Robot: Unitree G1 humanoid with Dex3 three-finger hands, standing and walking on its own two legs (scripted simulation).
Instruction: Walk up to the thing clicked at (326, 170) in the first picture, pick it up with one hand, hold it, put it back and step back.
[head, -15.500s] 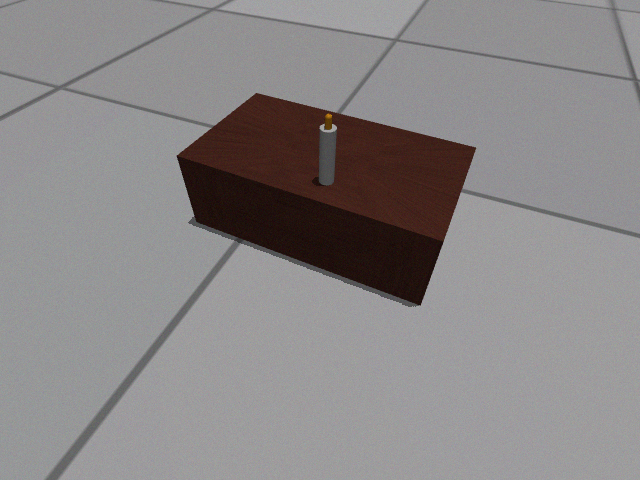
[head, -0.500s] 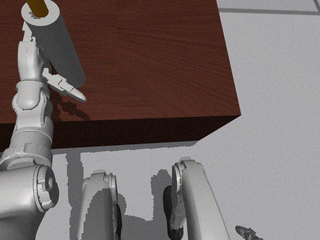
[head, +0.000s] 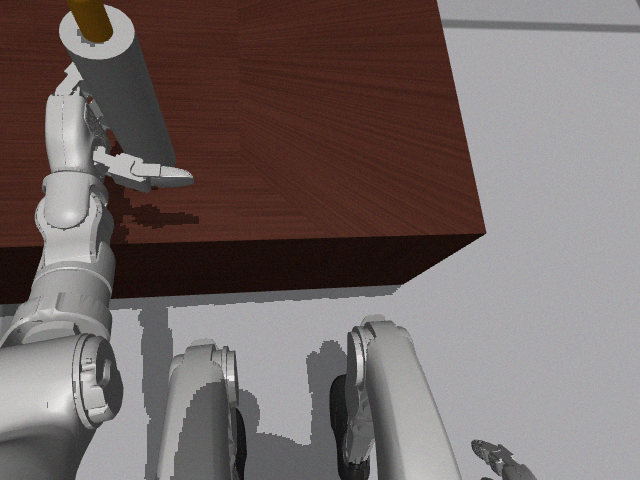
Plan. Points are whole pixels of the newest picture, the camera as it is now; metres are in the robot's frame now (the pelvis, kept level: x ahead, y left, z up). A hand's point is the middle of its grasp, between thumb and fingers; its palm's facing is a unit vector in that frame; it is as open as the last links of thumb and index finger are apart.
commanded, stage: close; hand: left
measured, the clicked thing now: (126, 96) +0.55 +0.16 +0.03
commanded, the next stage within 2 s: settle in 0.30 s
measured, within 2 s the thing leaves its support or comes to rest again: leaves its support in 0.82 s
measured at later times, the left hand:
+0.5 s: hand (134, 122) +0.54 +0.16 +0.00, palm faces +0.01 -1.00 -0.04, open 8.0 cm
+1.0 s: hand (139, 131) +0.52 +0.15 +0.02, palm faces -0.03 -1.00 -0.06, open 8.1 cm
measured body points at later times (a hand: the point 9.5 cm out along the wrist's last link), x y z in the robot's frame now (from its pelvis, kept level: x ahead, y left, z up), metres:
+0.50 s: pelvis -0.01 +0.00 -0.02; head +0.21 +0.03 +0.37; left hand +0.53 +0.22 +0.00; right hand +0.06 -0.27 -0.15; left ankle +0.07 +0.11 -0.43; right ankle +0.10 -0.13 -0.43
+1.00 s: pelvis +0.01 +0.00 +0.04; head +0.22 +0.02 +0.44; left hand +0.51 +0.21 +0.03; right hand +0.07 -0.27 -0.08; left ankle +0.07 +0.11 -0.43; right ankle +0.10 -0.13 -0.43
